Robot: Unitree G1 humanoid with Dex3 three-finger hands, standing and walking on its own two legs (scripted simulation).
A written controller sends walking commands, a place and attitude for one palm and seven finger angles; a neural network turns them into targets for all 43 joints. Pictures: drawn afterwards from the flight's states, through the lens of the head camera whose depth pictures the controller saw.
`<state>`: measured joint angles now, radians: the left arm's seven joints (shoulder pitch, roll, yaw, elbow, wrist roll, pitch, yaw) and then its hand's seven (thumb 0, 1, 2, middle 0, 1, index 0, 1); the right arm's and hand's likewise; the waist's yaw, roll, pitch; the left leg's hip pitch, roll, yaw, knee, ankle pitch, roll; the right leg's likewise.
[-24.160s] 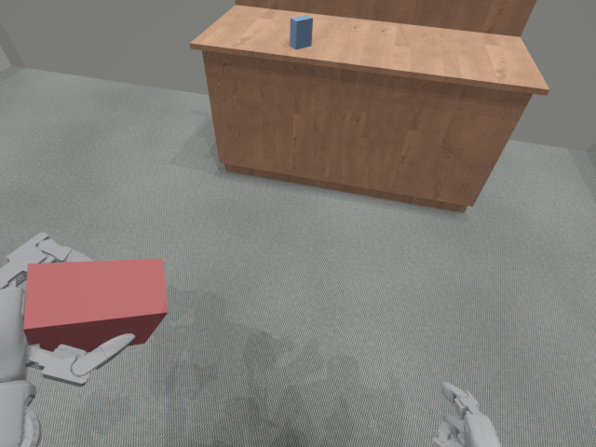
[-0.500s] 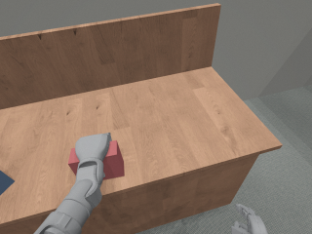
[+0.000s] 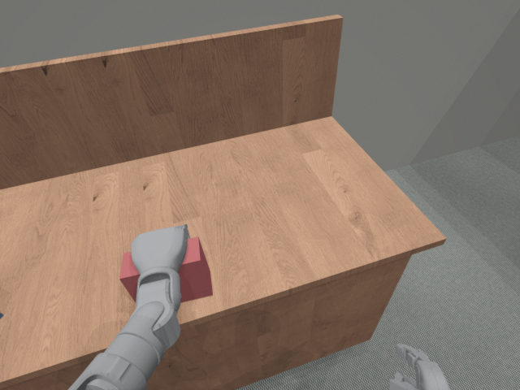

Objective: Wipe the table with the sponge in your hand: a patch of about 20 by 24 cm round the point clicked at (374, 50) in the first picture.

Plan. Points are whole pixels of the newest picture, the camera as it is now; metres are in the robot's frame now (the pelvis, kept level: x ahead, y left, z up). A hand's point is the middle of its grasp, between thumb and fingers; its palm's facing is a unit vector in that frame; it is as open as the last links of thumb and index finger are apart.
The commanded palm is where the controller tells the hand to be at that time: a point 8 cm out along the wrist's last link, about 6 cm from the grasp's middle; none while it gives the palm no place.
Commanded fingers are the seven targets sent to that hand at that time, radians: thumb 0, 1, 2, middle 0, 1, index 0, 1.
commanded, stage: wipe forward along the third lane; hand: left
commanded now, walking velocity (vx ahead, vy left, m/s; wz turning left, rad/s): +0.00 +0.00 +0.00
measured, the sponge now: (172, 280) +0.31 +0.21 -0.03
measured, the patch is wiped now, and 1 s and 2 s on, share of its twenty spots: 0.90 0.90 1.00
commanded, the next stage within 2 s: wipe back along the third lane in 1.68 s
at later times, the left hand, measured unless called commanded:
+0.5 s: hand (171, 251) +0.35 +0.21 +0.01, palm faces -0.09 -0.01 -1.00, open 9.8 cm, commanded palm +0.34 +0.21 +0.04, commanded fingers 0.00 0.10 1.30 -1.20 -1.60 -1.20 -1.60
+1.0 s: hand (171, 230) +0.40 +0.23 +0.01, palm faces -0.11 +0.01 -0.99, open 9.8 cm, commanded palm +0.39 +0.23 +0.04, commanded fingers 0.00 0.10 1.30 -1.20 -1.60 -1.20 -1.60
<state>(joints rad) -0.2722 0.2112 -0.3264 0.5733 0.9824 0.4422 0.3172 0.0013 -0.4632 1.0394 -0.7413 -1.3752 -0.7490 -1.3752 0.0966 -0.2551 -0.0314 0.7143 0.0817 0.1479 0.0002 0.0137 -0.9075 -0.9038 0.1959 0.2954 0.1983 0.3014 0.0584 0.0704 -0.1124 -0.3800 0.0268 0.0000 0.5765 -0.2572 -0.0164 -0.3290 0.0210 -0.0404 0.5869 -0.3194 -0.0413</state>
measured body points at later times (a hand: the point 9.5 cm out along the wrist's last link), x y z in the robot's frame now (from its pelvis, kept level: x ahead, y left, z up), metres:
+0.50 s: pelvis -0.02 +0.00 -0.01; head -0.01 -0.03 +0.44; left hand +0.35 +0.21 +0.06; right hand +0.15 -0.24 -0.13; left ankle +0.02 +0.13 -0.73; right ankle -0.01 -0.09 -0.73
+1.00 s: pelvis -0.03 +0.00 -0.02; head +0.01 -0.01 +0.43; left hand +0.40 +0.22 +0.06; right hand +0.04 -0.27 -0.15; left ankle +0.02 +0.13 -0.73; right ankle -0.01 -0.09 -0.73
